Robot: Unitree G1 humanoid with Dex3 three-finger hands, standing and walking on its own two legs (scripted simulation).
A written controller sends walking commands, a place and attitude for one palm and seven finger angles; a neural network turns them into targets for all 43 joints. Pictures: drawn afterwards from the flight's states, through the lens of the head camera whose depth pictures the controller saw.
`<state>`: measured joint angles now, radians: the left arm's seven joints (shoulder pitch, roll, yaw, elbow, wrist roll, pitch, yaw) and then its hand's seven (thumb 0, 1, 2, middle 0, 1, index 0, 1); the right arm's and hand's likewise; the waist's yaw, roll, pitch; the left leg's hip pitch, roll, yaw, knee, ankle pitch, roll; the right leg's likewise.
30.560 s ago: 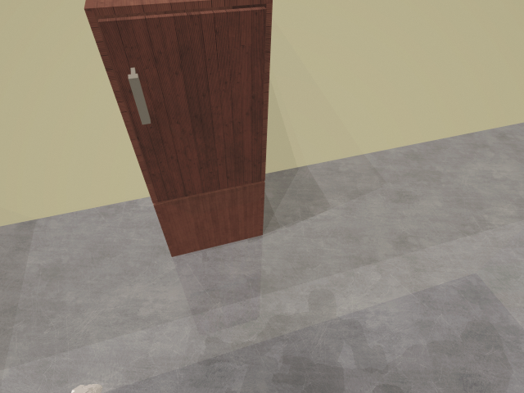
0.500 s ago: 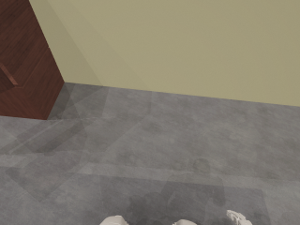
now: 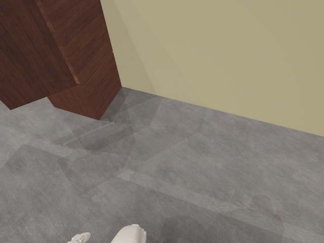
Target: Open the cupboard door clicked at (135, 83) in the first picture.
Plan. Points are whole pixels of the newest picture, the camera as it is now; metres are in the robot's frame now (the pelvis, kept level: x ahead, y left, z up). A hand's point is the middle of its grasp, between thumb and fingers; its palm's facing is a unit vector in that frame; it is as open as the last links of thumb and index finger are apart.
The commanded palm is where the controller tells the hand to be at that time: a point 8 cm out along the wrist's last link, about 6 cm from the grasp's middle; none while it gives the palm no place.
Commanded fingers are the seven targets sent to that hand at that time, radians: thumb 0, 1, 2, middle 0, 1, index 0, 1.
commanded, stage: turn to face it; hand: left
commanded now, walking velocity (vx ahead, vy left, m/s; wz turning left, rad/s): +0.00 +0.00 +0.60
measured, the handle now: out of the picture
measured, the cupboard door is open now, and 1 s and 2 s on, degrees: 50 50 50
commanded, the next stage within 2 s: take the last steps up to it in 0.70 s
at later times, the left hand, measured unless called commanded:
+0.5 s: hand out of the picture +0.06 +0.23 -0.16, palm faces +0.30 -0.91 -0.29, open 7.4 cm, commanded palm none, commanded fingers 0.00 0.90 0.90 -0.20 -0.30 -0.20 -0.30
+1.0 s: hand out of the picture -0.02 +0.20 -0.18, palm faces +0.51 -0.84 -0.20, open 7.3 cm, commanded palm none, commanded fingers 0.00 0.90 0.90 -0.20 -0.30 -0.20 -0.30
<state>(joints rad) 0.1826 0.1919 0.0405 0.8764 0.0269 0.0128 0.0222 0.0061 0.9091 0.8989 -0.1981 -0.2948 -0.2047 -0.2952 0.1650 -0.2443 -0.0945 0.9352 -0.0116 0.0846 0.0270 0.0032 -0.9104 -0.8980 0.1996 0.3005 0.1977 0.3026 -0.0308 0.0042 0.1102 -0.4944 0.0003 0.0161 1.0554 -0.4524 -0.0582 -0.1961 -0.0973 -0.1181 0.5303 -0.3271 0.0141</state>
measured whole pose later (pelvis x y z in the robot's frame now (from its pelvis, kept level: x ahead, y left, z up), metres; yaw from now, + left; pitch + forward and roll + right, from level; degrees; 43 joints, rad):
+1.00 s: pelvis +0.04 +0.01 +0.00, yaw +27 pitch +0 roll -1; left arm 0.23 0.22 0.07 1.01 0.02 0.04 -0.01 0.01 0.91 0.90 -0.20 -0.29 -0.20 -0.29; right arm 0.16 -0.17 -0.03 0.96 -0.03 0.00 -0.01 0.00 -0.91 -0.90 0.20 0.30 0.20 0.30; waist 0.03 -0.03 0.08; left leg -0.24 0.00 0.03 0.53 -0.28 0.03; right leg -0.41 -0.08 -0.06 1.03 -0.48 0.03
